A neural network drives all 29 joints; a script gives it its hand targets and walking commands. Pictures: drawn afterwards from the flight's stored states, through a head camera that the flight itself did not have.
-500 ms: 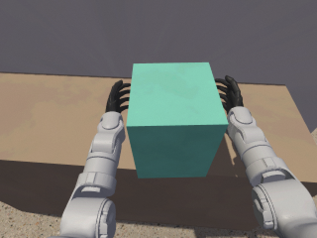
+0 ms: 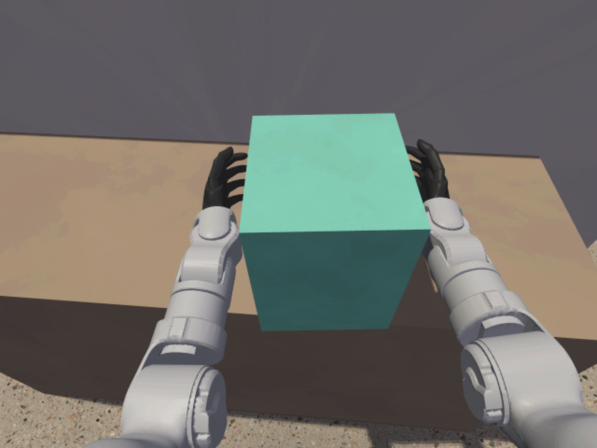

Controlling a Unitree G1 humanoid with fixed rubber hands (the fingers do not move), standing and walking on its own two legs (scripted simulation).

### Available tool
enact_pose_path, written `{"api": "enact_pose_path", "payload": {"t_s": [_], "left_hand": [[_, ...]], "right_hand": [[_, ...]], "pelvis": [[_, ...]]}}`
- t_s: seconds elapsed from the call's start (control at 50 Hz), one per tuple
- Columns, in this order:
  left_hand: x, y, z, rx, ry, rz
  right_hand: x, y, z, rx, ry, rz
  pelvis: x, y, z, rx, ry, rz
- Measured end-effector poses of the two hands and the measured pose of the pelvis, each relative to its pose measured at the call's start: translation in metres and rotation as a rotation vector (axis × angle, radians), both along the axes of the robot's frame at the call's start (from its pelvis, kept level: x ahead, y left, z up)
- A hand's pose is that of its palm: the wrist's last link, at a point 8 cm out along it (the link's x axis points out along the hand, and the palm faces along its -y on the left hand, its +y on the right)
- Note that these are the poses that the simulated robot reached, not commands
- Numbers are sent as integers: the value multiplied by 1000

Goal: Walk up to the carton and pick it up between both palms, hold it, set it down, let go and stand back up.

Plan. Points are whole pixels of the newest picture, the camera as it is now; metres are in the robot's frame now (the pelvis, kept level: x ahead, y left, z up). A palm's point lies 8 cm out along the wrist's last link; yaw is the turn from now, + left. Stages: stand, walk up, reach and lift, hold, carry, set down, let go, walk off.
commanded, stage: reach and lift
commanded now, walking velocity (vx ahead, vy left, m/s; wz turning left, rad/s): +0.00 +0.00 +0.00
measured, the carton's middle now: (324, 228) +0.41 +0.00 +0.06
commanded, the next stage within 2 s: none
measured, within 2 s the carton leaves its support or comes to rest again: leaves its support in 1.44 s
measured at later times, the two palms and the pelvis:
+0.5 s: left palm (217, 209) +0.39 +0.15 +0.11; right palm (434, 202) +0.41 -0.14 +0.12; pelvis +0.01 +0.00 +0.00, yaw +1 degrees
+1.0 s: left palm (216, 209) +0.39 +0.15 +0.12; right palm (434, 206) +0.40 -0.14 +0.12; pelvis +0.02 +0.01 +0.00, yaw +1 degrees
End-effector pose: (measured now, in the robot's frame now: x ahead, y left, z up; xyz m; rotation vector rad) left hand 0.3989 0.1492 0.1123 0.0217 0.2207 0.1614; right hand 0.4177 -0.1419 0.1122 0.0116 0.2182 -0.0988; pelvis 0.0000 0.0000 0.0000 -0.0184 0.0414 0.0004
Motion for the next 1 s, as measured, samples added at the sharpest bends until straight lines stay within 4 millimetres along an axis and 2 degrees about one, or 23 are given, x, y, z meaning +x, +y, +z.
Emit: {"api": "enact_pose_path", "payload": {"t_s": [0.36, 0.62, 1.0], "left_hand": [[1, 0, -2, 9, -24, -2], [-12, 2, 4, 24, -60, -36], [-10, 1, 3, 30, -28, -36]], "right_hand": [[-2, 1, 1, 0, -16, -2], [-20, 1, 6, -50, -126, 13], [-18, 1, 4, -59, -123, 7]], "pelvis": [[0, -1, 2, 4, -10, 11], [13, 4, 4, 6, -102, 25], [20, 11, 3, -3, -96, 24]]}}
